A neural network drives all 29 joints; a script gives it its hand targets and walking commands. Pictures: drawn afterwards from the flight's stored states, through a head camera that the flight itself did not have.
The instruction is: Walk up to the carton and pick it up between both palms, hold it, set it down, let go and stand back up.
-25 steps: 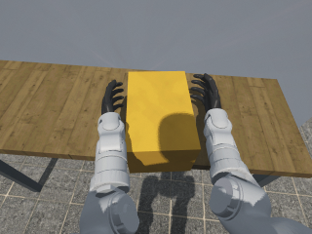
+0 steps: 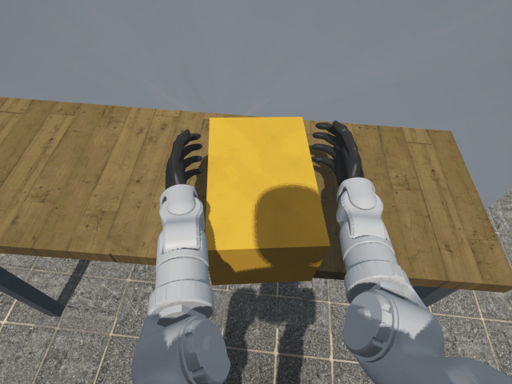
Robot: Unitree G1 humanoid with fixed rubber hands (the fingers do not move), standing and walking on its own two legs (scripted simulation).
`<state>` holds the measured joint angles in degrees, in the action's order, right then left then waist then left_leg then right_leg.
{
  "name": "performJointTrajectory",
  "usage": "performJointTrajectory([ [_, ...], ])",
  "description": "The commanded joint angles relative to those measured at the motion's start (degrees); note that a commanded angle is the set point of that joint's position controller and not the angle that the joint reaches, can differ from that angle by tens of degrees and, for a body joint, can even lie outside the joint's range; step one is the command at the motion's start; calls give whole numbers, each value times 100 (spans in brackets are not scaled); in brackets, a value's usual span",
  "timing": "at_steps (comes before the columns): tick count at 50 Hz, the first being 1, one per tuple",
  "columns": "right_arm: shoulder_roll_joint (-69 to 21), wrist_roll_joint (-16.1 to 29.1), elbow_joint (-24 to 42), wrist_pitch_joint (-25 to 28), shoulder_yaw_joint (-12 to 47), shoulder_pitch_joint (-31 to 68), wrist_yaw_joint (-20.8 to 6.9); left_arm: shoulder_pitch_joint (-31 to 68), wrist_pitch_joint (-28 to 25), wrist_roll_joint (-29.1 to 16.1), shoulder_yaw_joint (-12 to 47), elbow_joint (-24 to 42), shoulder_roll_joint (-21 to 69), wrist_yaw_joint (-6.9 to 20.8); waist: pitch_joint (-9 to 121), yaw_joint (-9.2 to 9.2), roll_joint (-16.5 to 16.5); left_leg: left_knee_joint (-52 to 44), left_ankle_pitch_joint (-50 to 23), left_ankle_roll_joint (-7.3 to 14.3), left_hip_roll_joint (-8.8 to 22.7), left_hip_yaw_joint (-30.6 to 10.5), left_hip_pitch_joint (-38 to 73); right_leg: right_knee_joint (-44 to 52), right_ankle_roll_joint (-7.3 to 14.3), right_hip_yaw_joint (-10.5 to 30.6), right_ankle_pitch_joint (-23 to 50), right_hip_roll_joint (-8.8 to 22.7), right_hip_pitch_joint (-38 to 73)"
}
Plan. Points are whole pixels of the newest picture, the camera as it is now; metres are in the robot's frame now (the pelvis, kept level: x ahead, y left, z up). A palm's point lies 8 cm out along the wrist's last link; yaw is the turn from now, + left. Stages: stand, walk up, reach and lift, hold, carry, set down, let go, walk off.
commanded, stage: set down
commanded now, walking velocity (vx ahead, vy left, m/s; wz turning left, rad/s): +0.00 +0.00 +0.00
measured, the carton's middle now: (259, 197) +0.41 +0.01 +0.00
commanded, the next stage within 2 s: none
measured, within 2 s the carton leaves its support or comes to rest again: neither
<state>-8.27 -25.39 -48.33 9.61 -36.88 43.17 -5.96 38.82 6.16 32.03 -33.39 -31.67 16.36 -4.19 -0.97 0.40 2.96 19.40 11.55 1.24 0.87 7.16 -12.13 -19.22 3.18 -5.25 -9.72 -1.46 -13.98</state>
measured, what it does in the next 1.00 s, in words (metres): stands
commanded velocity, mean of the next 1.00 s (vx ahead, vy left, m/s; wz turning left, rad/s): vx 0.00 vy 0.00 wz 0.00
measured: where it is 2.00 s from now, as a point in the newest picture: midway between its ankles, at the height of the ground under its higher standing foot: outside the picture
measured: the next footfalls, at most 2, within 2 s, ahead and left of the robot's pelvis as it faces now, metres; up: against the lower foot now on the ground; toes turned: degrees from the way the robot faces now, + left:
none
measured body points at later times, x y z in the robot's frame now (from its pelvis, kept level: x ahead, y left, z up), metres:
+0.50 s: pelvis -0.01 +0.00 -0.02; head +0.08 -0.01 +0.42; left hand +0.42 +0.15 +0.02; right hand +0.47 -0.14 +0.04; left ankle -0.02 +0.10 -0.75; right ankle +0.00 -0.08 -0.75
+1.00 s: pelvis -0.03 -0.02 -0.01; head +0.01 -0.03 +0.44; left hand +0.42 +0.17 +0.15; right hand +0.46 -0.19 +0.16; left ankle -0.02 +0.10 -0.75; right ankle +0.00 -0.09 -0.75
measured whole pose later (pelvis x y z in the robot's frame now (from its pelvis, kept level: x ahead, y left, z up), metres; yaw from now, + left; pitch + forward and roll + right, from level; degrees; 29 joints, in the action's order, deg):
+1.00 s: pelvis -0.03 -0.02 -0.01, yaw +0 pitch +14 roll +0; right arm 21.5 23.0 -68.4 -2.4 6.9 62.1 1.7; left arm 56.3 8.4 -3.7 -7.5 -55.3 -7.9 -9.7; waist 11.5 5.2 -0.1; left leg 23.4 9.3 -0.6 2.3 4.6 -28.3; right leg -21.7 5.0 -3.8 -7.0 -3.6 -29.2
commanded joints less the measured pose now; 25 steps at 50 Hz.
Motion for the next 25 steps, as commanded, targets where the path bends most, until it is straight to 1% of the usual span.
performJointTrajectory([
  [1,721,429,-499,-175,1072,1478,11,1528,-210,-423,1004,-254,-331,-286,1817,87,-146,37,-1898,70,62,-226,728,120,-421,284,1434,28,499],
  [3,991,1138,-566,-180,1571,1900,335,1823,-293,-944,1584,-402,-590,-597,2000,115,-380,180,-1881,36,92,-357,365,128,-322,367,1528,-46,310],
  [4,958,1392,-741,-170,1787,2066,462,1961,-301,-1147,1804,-504,-587,-708,2064,127,-438,250,-1782,35,105,-401,179,93,-295,387,1546,-68,204],
  [5,996,1577,-718,-112,1917,2283,586,2147,-323,-1320,1926,-654,-656,-791,2175,105,-500,281,-1652,-2,142,-414,-18,55,-265,406,1526,-49,87],
  [6,1022,1678,-816,-63,2032,2422,656,2301,-353,-1463,2015,-788,-692,-850,2356,139,-505,320,-1516,-2,159,-407,-199,-9,-239,416,1460,-39,24],
  [8,1262,1794,-745,75,2082,2819,763,2565,-470,-1766,2119,-1248,-897,-953,2939,187,-476,440,-1348,-41,216,-406,-513,-182,-160,443,1344,12,-90],
  [10,1556,1883,-668,202,2088,3163,854,2795,-668,-2041,2227,-1665,-1088,-1046,3624,278,-394,642,-1391,-102,270,-437,-627,-364,-79,435,1372,31,-116],
  [12,1768,2072,-866,250,2247,3332,876,2926,-906,-2222,2331,-2006,-1181,-1110,4197,420,-350,842,-1670,-160,308,-459,-425,-440,36,420,1435,-21,-260],
  [13,1890,2192,-957,246,2332,3404,894,2984,-1030,-2319,2343,-2150,-1249,-1123,4515,440,-269,969,-1920,-221,348,-488,-285,-490,79,385,1509,-67,-375],
  [15,2113,2414,-1193,293,2536,3477,923,3075,-1298,-2497,2331,-2317,-1397,-1116,5104,539,-186,1236,-2535,-337,373,-479,-89,-534,170,379,1728,-150,-542],
  [16,2225,2513,-1283,329,2622,3500,939,3095,-1428,-2559,2323,-2404,-1491,-1093,5350,535,-128,1348,-2821,-398,373,-471,-46,-587,181,380,1985,-180,-467],
  [18,2395,2660,-1565,465,2783,3479,966,3124,-1664,-2617,2266,-2488,-1667,-1017,5570,527,-55,1477,-3126,-473,333,-431,-208,-749,120,411,2608,-211,-217],
  [20,2593,2777,-1886,632,2893,3466,979,3166,-1872,-2587,2154,-2515,-1916,-912,5570,468,69,1469,-3155,-519,247,-374,-725,-991,-41,471,3365,-174,410],
  [23,2741,2988,-2238,836,3077,3479,1024,3225,-2084,-2474,1974,-2406,-2250,-786,5320,418,282,1133,-2625,-454,103,-286,-2071,-1305,-313,709,4526,22,1804],
  [25,2794,3186,-2323,907,3210,3520,1039,3288,-2127,-2483,1965,-2343,-2354,-740,5193,399,281,889,-2278,-410,75,-299,-2540,-1393,-442,825,4914,126,2284],
])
